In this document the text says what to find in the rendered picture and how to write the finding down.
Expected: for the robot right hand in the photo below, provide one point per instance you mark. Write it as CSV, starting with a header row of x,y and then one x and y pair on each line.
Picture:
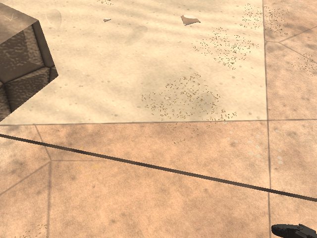
x,y
293,231

